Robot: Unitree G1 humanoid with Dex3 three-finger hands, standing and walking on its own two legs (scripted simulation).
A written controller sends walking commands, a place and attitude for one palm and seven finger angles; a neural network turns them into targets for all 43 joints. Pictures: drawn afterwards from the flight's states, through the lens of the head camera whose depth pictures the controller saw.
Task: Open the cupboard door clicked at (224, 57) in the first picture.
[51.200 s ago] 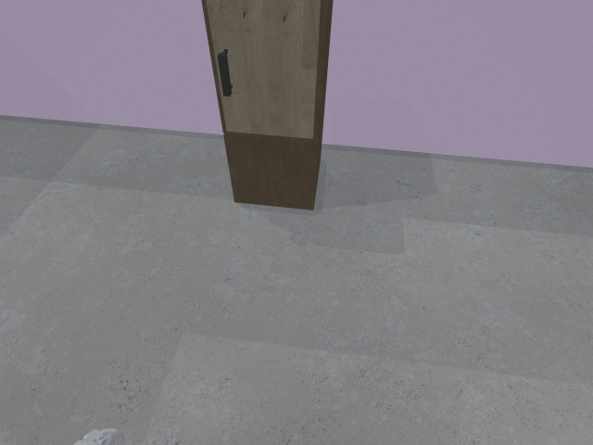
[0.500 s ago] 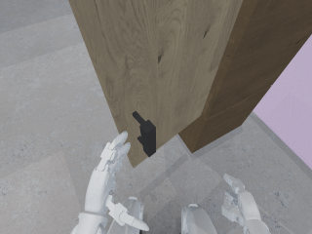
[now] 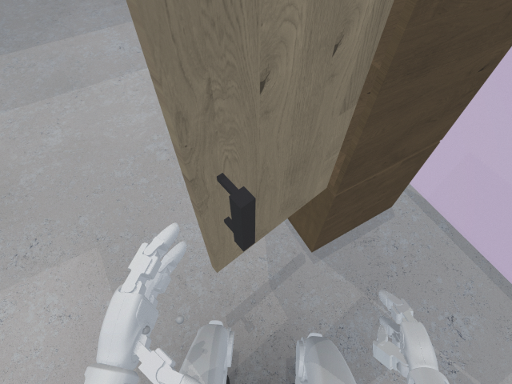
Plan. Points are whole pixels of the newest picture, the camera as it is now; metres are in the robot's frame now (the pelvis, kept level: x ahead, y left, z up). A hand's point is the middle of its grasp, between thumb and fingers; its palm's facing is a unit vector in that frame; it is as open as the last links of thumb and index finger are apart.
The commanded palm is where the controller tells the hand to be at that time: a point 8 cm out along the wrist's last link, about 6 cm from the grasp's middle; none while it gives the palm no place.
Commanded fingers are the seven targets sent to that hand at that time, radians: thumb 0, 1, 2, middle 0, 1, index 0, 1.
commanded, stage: draw the hand back to the body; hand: left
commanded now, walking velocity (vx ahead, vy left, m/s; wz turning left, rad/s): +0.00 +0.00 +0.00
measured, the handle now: (235, 213) +0.36 +0.06 +0.06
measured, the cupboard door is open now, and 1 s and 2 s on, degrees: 100 100 100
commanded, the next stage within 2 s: step back with the hand held close in 1.50 s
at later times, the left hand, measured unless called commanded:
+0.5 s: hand (89, 297) +0.20 +0.17 +0.17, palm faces +0.01 -0.98 -0.19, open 15.9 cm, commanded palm +0.17 +0.23 +0.19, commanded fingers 0.00 -0.15 0.45 -0.16 -0.30 -0.16 -0.30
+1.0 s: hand out of the picture +0.24 +0.25 +0.28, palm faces +0.36 -0.84 -0.42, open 10.5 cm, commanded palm +0.19 +0.30 +0.31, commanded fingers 0.00 0.73 0.82 -0.19 -0.30 -0.19 -0.30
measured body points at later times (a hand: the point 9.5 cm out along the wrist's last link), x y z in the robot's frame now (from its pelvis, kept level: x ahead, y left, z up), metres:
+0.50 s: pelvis +0.02 +0.01 +0.08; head +0.04 +0.01 +0.53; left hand +0.19 +0.23 +0.18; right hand +0.21 -0.22 +0.02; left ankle +0.04 +0.13 -0.59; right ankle +0.02 -0.11 -0.59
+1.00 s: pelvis +0.05 +0.02 +0.14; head +0.03 +0.00 +0.59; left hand +0.21 +0.29 +0.30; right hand +0.24 -0.20 +0.07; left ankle +0.04 +0.13 -0.59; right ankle +0.02 -0.11 -0.59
